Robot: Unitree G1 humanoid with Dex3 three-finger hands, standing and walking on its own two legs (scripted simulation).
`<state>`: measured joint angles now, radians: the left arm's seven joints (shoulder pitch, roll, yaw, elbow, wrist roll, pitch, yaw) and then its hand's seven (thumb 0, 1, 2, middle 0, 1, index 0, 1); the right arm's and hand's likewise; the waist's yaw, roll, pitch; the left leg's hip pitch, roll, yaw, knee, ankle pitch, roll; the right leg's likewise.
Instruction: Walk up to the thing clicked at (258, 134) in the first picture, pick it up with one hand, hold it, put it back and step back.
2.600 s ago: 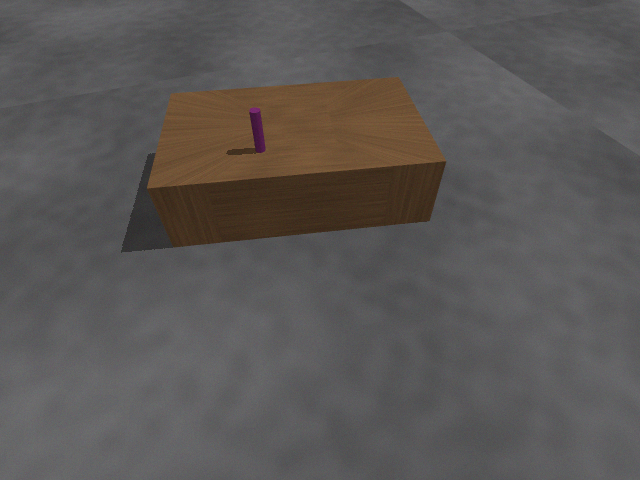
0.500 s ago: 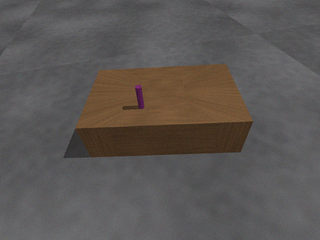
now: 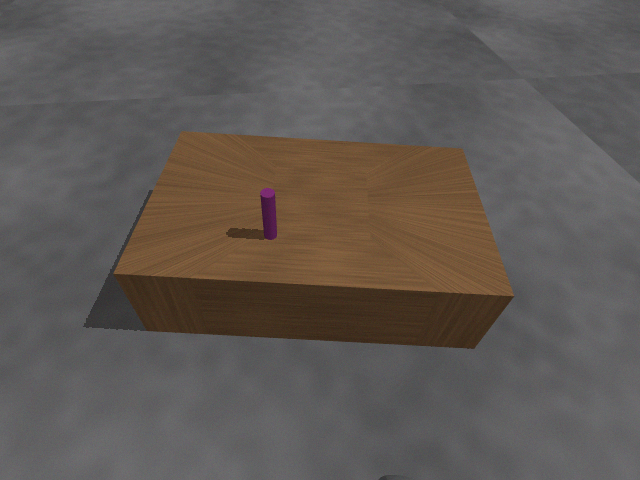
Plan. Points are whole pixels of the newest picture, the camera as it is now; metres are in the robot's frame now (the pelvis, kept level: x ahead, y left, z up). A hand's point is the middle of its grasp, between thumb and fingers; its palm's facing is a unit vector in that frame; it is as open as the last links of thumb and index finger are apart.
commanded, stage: walk up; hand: left
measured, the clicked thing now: (269, 215) +0.86 +0.17 -0.34
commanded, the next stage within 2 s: none
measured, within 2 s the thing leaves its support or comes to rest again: neither
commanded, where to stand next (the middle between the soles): +0.37 -0.05 m, yaw +1 degrees
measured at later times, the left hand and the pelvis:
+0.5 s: hand (170, 440) +0.20 +0.22 -0.12, palm faces -0.01 -0.92 -0.39, open 7.4 cm; pelvis +0.16 -0.06 +0.00, yaw +1 degrees
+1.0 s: hand (219, 335) +0.38 +0.20 -0.15, palm faces -0.03 -0.92 -0.39, open 7.4 cm; pelvis +0.28 -0.07 -0.01, yaw +1 degrees
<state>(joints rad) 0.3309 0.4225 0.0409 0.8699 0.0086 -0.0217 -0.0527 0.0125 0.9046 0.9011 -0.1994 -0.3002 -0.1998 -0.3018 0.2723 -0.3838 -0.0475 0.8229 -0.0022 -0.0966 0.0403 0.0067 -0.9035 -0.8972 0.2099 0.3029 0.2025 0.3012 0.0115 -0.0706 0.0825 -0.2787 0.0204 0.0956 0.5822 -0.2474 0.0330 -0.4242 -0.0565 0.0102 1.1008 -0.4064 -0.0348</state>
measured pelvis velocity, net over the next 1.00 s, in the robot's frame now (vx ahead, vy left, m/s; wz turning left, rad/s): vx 0.28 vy -0.07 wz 0.02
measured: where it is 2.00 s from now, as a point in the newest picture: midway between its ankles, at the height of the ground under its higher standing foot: (341, 457)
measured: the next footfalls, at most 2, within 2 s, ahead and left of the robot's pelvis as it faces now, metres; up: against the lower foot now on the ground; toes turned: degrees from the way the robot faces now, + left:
right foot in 0.22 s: +0.21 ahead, -0.19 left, +0.00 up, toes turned -5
left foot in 0.58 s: +0.32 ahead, +0.06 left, +0.00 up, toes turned +3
